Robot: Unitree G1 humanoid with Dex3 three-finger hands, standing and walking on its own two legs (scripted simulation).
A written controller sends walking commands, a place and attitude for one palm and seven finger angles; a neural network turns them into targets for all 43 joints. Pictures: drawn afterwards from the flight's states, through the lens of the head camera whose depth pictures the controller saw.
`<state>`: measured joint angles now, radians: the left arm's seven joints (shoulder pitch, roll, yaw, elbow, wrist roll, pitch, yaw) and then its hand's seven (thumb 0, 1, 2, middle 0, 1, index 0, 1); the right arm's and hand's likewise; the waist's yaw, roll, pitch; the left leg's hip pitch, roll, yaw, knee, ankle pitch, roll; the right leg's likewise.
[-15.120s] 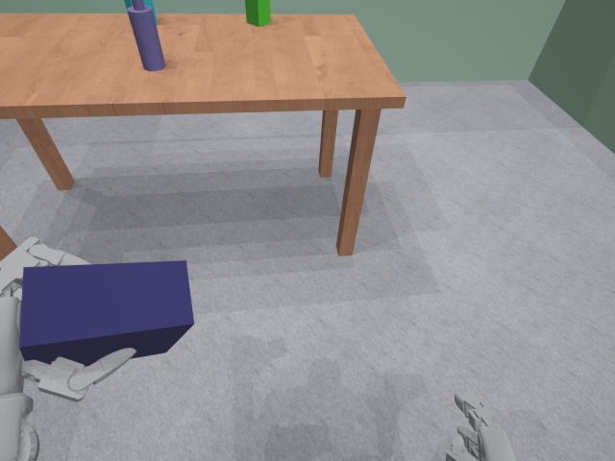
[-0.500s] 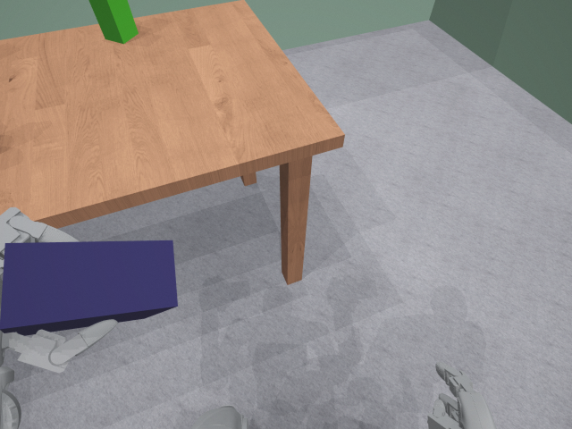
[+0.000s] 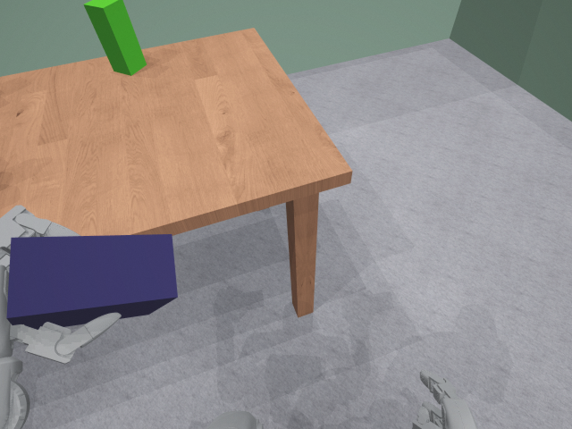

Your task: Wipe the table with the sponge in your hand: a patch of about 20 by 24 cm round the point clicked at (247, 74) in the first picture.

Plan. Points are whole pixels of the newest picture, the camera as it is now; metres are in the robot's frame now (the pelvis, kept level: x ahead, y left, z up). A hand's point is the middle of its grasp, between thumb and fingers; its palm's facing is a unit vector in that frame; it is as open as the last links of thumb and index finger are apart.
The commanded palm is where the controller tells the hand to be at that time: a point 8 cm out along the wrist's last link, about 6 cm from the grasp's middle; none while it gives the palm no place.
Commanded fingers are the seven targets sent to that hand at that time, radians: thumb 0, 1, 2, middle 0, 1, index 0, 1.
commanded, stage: take the last steps up to it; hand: left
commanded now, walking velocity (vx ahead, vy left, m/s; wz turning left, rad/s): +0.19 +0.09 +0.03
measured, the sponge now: (118, 282) +0.24 +0.20 +0.15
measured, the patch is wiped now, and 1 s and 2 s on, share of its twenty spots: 0.00 0.00 0.00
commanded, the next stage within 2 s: come to a stop and stand still in 0.36 s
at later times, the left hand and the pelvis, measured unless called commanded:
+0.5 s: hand (93, 227) +0.28 +0.23 +0.18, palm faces +0.39 -0.78 -0.49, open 10.5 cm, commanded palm +0.23 +0.28 +0.18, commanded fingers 0.00 0.10 1.30 -1.20 -1.60 -1.20 -1.60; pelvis +0.07 +0.00 -0.01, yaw -1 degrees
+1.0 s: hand (82, 231) +0.28 +0.25 +0.17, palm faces +0.38 -0.80 -0.46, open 10.4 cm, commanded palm +0.23 +0.28 +0.18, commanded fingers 0.00 0.10 1.30 -1.20 -1.60 -1.20 -1.60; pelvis +0.06 +0.01 +0.00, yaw -1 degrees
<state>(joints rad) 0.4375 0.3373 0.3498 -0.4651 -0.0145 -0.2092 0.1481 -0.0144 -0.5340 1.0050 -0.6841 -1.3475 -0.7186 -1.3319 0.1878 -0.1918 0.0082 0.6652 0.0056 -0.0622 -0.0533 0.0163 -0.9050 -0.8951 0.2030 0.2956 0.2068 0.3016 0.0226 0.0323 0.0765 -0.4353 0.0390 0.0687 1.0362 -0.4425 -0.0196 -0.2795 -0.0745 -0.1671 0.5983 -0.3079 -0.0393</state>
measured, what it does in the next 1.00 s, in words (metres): steps on the spot: left foot, then right foot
